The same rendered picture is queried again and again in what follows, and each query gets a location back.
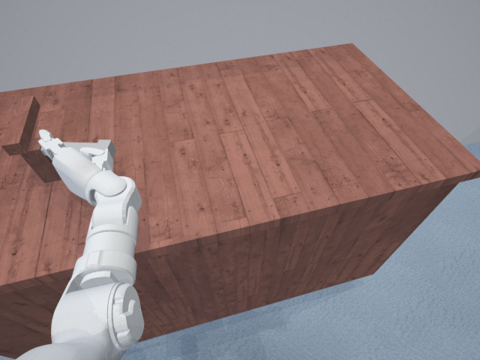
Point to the left robot hand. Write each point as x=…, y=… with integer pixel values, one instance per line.
x=76, y=168

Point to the left robot forearm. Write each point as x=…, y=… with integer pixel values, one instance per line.
x=110, y=244

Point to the tap lever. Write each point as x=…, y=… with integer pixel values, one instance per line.
x=102, y=144

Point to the left robot upper arm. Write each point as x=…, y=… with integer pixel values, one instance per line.
x=98, y=323

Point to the counter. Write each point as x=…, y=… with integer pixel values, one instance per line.
x=261, y=179

